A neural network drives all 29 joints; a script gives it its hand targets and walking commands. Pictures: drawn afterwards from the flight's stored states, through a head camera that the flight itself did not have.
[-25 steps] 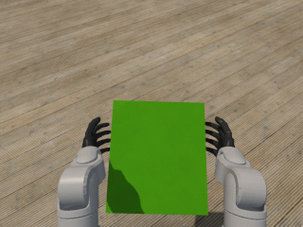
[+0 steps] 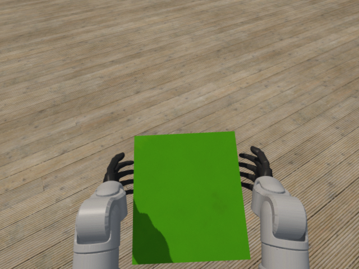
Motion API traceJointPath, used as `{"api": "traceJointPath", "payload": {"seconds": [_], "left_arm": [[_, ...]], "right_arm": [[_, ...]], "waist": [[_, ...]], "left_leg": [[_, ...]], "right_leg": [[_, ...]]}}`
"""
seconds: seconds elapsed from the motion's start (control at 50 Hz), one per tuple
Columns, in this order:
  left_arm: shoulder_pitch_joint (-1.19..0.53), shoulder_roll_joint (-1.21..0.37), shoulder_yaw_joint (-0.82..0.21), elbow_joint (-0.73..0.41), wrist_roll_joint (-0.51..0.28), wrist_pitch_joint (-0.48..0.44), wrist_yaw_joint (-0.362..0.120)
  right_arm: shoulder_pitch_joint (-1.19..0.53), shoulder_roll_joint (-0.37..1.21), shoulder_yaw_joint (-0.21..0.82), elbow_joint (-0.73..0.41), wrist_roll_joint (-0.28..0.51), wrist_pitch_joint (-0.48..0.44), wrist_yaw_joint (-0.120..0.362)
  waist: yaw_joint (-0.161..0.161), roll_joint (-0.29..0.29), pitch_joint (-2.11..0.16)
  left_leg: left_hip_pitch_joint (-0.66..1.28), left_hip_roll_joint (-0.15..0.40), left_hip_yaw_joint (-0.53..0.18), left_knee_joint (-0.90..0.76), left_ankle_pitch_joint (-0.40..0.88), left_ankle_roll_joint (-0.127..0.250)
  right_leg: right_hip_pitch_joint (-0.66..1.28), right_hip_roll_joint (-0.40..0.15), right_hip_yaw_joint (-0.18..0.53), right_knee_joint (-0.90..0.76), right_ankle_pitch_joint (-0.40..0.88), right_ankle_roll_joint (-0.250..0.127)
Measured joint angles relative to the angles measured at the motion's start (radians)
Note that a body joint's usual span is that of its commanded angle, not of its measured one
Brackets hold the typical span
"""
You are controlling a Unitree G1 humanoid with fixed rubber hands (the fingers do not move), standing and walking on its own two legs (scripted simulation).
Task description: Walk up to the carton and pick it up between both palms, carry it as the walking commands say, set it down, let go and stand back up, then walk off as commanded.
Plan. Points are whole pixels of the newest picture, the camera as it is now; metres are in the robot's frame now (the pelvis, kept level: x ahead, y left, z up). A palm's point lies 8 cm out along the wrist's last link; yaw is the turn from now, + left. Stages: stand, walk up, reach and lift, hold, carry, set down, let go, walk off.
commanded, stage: carry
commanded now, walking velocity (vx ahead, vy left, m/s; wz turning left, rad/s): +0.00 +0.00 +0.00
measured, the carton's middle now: (186, 193) +0.32 +0.01 -0.02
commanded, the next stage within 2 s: none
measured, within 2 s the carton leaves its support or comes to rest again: neither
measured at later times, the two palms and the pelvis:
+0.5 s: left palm (124, 219) +0.22 +0.12 +0.07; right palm (286, 214) +0.23 -0.18 +0.07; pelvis -0.05 -0.03 +0.00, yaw -1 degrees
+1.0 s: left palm (135, 255) +0.17 +0.10 +0.03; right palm (305, 267) +0.15 -0.20 +0.02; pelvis -0.12 -0.05 +0.01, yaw -1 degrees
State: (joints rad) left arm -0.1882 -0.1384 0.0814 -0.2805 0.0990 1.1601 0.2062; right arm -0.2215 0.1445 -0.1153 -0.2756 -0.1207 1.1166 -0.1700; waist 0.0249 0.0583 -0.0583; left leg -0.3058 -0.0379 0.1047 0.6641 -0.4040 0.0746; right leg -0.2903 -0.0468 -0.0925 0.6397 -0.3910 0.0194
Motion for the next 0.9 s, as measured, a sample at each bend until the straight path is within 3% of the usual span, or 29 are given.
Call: {"api": "traceJointPath", "payload": {"seconds": [0.12,0.2,0.26,0.28,0.38,0.56,0.62,0.74,0.84,0.9], "left_arm": [[-0.001,0.000,0.007,0.045,0.002,-0.039,-0.017],[0.014,0.002,0.009,0.077,0.003,-0.071,-0.027],[0.022,0.003,0.009,0.079,0.009,-0.092,-0.029],[0.019,0.003,0.011,0.087,0.013,-0.098,-0.032],[0.020,0.003,0.020,0.122,0.024,-0.128,-0.041],[0.038,0.006,0.021,0.193,0.042,-0.160,-0.055],[0.032,0.005,0.033,0.261,0.065,-0.184,-0.074],[-0.014,-0.001,0.080,0.505,0.138,-0.285,-0.121],[-0.027,0.013,0.085,0.605,0.164,-0.384,-0.135],[-0.022,0.036,0.061,0.583,0.136,-0.404,-0.128]], "right_arm": [[-0.001,0.000,0.001,0.011,-0.009,-0.002,-0.009],[-0.003,0.001,-0.008,0.050,-0.012,-0.025,0.003],[-0.010,0.002,-0.014,0.078,-0.013,-0.056,0.015],[-0.011,0.002,-0.017,0.090,-0.015,-0.068,0.019],[0.007,-0.001,-0.020,0.131,-0.003,-0.109,0.030],[0.014,-0.003,-0.014,0.210,-0.033,-0.138,0.042],[0.014,-0.003,-0.018,0.273,-0.056,-0.162,0.056],[-0.018,0.002,-0.075,0.535,-0.140,-0.282,0.097],[-0.020,-0.001,-0.091,0.613,-0.146,-0.372,0.109],[-0.006,-0.004,-0.073,0.577,-0.114,-0.387,0.104]], "waist": [[-0.008,-0.017,0.021],[-0.024,-0.032,0.023],[-0.024,-0.023,0.027],[-0.025,-0.016,0.031],[-0.023,-0.050,0.025],[-0.023,-0.048,-0.009],[-0.023,-0.053,-0.037],[-0.022,-0.076,-0.091],[-0.029,-0.071,-0.065],[-0.034,-0.067,-0.028]], "left_leg": [[-0.012,-0.003,0.016,0.018,0.024,-0.015],[-0.001,0.002,0.012,-0.004,0.024,-0.003],[-0.007,0.023,0.011,-0.002,0.009,0.003],[-0.007,0.031,0.005,-0.003,0.075,-0.004],[0.005,0.011,0.007,-0.027,0.037,-0.002],[0.013,0.015,0.007,-0.068,0.102,-0.015],[0.014,0.022,0.004,-0.077,0.120,-0.022],[0.014,0.034,0.004,-0.099,0.152,-0.033],[0.000,0.043,0.007,-0.105,0.177,-0.036],[-0.012,0.045,0.013,-0.110,0.193,-0.036]], "right_leg": [[-0.031,-0.013,0.005,0.053,0.015,-0.010],[-0.021,-0.008,-0.006,0.035,0.018,-0.015],[-0.009,0.013,-0.011,-0.007,0.016,-0.008],[-0.011,0.021,-0.016,-0.005,0.033,-0.016],[-0.024,0.004,-0.010,0.013,0.028,-0.025],[-0.024,0.007,-0.016,-0.008,0.078,-0.047],[-0.020,0.015,-0.020,-0.022,0.096,-0.056],[-0.020,0.027,-0.023,-0.047,0.130,-0.069],[-0.033,0.035,-0.023,-0.062,0.160,-0.076],[-0.049,0.036,-0.019,-0.063,0.177,-0.079]]}}
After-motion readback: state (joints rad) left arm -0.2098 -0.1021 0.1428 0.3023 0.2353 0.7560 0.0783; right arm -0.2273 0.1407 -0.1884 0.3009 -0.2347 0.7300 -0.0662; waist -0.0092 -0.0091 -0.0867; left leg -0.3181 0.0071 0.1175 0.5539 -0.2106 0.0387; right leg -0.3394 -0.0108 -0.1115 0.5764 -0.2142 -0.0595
